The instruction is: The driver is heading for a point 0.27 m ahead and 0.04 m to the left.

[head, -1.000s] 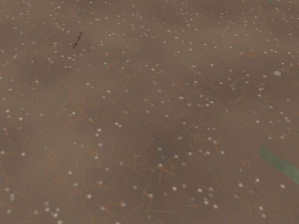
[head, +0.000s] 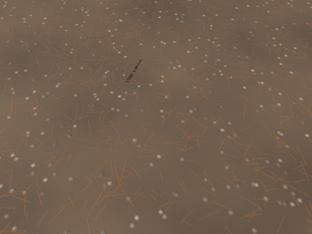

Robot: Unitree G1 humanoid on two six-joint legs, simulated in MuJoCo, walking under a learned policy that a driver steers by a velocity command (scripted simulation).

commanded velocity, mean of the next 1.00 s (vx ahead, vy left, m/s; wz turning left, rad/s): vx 0.15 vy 0.00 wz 0.16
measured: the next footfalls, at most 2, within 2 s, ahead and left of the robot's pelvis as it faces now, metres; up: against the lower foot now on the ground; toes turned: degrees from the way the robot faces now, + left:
right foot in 0.36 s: +0.34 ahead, -0.09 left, +0.00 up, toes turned +6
left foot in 0.72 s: +0.23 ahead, +0.10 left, +0.00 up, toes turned +6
